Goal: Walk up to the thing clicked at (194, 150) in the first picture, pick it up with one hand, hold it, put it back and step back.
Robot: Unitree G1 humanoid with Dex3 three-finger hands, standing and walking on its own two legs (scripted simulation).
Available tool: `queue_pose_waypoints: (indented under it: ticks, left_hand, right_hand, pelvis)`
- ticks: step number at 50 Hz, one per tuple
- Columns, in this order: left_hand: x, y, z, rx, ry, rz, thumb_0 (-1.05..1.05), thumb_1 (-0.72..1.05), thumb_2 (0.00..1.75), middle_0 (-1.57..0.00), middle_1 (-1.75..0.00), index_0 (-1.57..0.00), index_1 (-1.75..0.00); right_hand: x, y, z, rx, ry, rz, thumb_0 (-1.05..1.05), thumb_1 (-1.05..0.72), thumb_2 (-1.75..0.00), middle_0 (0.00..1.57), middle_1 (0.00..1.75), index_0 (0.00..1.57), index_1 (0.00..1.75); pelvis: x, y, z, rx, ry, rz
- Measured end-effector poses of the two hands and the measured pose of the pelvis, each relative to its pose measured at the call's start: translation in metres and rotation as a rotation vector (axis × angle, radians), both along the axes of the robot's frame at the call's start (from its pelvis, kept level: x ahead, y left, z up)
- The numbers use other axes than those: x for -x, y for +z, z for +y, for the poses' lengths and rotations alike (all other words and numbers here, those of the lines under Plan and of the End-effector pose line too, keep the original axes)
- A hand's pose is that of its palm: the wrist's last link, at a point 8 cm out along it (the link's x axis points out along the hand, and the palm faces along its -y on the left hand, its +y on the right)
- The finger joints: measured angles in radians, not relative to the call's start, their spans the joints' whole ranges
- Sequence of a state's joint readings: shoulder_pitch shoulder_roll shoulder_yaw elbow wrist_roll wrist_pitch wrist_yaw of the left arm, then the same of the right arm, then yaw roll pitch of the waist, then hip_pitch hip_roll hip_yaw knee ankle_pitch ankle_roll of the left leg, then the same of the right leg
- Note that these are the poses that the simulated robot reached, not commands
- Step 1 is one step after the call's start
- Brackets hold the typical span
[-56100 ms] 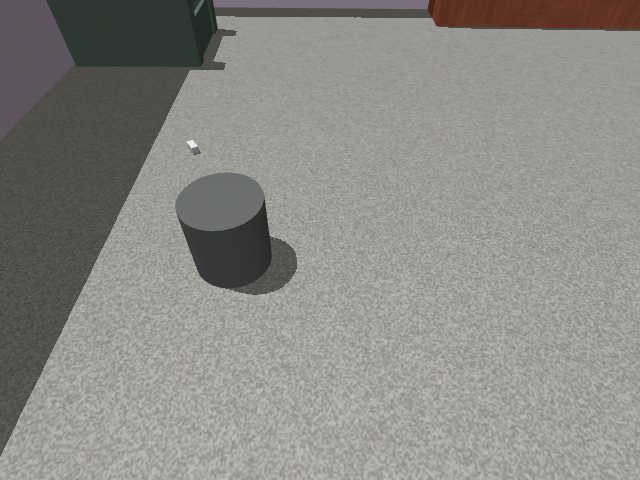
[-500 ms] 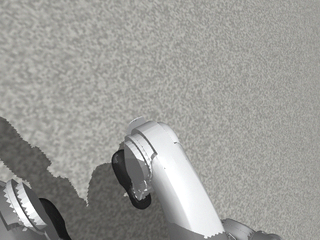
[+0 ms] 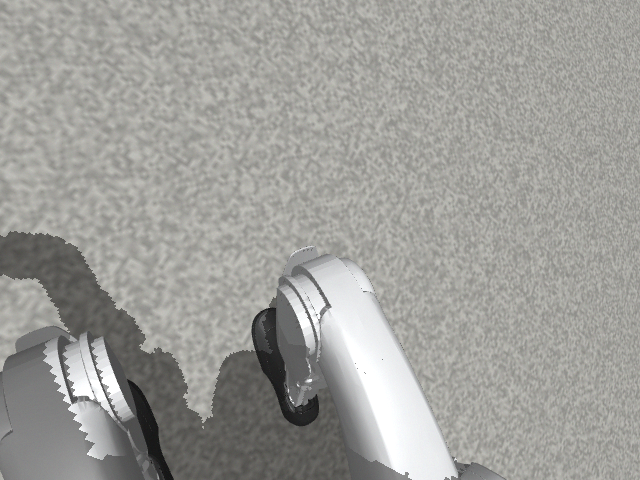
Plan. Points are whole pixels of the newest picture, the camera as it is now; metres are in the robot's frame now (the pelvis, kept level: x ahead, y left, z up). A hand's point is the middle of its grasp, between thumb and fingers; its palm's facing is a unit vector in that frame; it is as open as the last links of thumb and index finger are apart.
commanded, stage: settle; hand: left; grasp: from above
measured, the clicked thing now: out of the picture +0.47 +0.35 -0.24
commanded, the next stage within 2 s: lift in 0.34 s
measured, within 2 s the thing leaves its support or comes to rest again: neither
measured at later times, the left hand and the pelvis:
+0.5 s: hand out of the picture +0.46 +0.32 -0.14, palm faces +0.09 -0.49 -0.87, open 7.0 cm; pelvis +0.00 -0.01 +0.01, yaw +3 degrees
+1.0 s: hand out of the picture +0.42 +0.33 -0.02, palm faces +0.10 -0.49 -0.86, open 7.2 cm; pelvis +0.01 -0.01 +0.07, yaw +9 degrees
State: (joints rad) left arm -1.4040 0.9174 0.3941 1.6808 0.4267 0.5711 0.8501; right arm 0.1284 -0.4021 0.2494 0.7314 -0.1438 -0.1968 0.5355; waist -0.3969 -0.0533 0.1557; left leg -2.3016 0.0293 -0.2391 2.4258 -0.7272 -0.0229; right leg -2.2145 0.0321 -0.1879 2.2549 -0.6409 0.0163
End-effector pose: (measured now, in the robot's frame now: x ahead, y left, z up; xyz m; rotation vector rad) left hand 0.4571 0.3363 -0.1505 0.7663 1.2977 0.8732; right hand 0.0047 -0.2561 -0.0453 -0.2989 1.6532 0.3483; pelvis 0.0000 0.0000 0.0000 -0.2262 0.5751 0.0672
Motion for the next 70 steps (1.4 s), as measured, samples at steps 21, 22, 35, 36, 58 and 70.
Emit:
queue_pose_waypoints:
  ticks: [21,22,35,36,58,70]
  left_hand:
    - [-0.001,0.057,-0.006,0.005,-0.039,-0.003,0.0,0.39,0.38,-0.96,-0.19,-0.95,-0.24]
    - [-0.001,0.059,-0.005,0.004,-0.039,-0.002,0.0,0.39,0.38,-0.96,-0.19,-0.94,-0.25]
    - [0.014,0.095,0.006,0.017,-0.023,-0.017,0.0,0.34,0.44,-0.95,-0.28,-0.93,-0.32]
    - [0.015,0.099,0.007,0.019,-0.024,-0.02,0.0,0.34,0.45,-0.94,-0.28,-0.93,-0.33]
    - [0.071,0.255,0.002,-0.01,-0.069,0.026,0.0,0.29,0.59,-0.88,-0.4,-0.87,-0.44]
    - [0.102,0.354,-0.015,-0.008,-0.088,0.058,0.0,0.3,0.62,-0.83,-0.47,-0.82,-0.5]
  right_hand:
    - [0.013,-0.01,-0.011,0.025,-0.088,-0.015,-0.01,-0.91,-0.9,0.19,0.3,0.19,0.3]
    - [0.013,-0.011,-0.011,0.026,-0.091,-0.017,-0.01,-0.91,-0.9,0.19,0.3,0.19,0.3]
    - [-0.013,-0.022,-0.015,0.033,-0.121,-0.081,0.0,-0.91,-0.9,0.19,0.3,0.19,0.3]
    - [-0.016,-0.023,-0.015,0.034,-0.124,-0.09,0.0,-0.91,-0.9,0.19,0.3,0.19,0.3]
    - [-0.101,0.042,-0.017,0.067,-0.181,-0.395,0.0,-0.9,-0.9,0.19,0.3,0.19,0.3]
    - [-0.126,0.144,-0.025,0.123,-0.2,-0.552,0.0,-0.9,-0.9,0.2,0.3,0.19,0.3]
  pelvis:
    - [0.002,0.013,-0.006,-0.049,0.008,0.028]
    - [0.002,0.013,-0.006,-0.05,0.008,0.03]
    - [-0.001,0.022,-0.006,-0.082,0.02,0.062]
    - [-0.001,0.023,-0.006,-0.085,0.022,0.065]
    - [-0.012,0.122,-0.014,-0.167,0.056,0.056]
    - [-0.022,0.214,-0.021,-0.186,0.069,-0.043]
